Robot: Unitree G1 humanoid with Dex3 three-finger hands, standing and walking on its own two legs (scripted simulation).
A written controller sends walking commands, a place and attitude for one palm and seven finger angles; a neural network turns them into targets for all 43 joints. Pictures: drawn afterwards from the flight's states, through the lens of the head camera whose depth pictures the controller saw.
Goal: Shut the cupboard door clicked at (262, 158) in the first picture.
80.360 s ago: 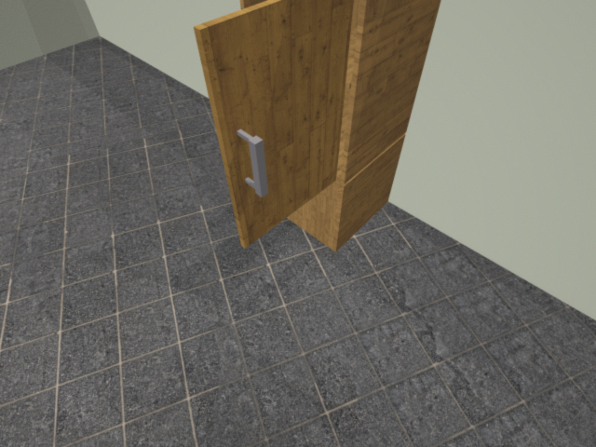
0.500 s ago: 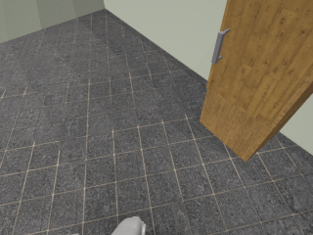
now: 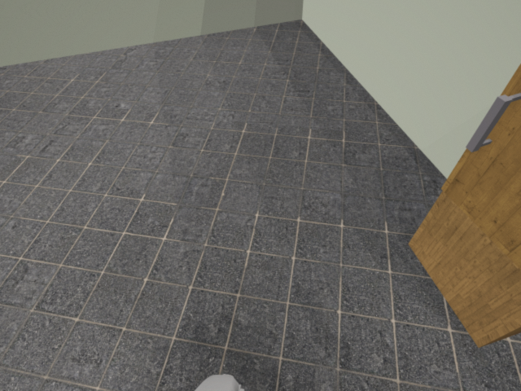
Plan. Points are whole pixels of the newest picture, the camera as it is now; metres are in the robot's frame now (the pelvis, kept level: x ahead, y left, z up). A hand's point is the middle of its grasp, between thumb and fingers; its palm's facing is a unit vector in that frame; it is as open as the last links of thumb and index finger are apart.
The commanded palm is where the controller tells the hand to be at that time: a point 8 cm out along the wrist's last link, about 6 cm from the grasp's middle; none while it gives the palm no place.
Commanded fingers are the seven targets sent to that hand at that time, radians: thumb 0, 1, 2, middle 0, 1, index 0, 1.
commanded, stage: walk to a spot facing it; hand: left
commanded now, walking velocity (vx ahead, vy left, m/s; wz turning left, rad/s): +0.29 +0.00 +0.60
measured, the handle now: (494, 123) +0.73 -0.52 -0.03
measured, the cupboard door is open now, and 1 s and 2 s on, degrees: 4 4 4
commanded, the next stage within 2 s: turn to face it in 0.56 s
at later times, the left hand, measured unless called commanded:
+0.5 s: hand out of the picture +0.09 +0.26 -0.17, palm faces +0.35 -0.91 -0.23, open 7.4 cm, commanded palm none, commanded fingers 0.00 0.90 0.90 -0.20 -0.30 -0.20 -0.30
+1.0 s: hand (153, 350) +0.21 +0.22 -0.15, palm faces +0.38 -0.91 -0.18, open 7.3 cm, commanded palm none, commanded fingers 0.00 0.90 0.90 -0.20 -0.30 -0.20 -0.30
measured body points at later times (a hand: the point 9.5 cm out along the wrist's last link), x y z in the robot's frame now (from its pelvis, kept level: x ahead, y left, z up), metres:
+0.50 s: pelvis +0.13 +0.06 +0.00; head +0.16 +0.07 +0.45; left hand +0.07 +0.31 -0.15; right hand +0.30 -0.15 -0.13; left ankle +0.14 +0.17 -0.73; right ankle +0.16 -0.09 -0.66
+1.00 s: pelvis +0.28 +0.07 +0.02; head +0.32 +0.08 +0.46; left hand +0.19 +0.27 -0.14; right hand +0.43 -0.12 -0.13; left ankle +0.25 +0.19 -0.71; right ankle +0.31 -0.03 -0.73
